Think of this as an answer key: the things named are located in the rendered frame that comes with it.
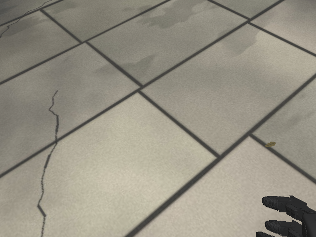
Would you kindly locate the right robot hand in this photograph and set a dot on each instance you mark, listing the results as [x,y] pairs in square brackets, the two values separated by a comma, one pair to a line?
[297,209]

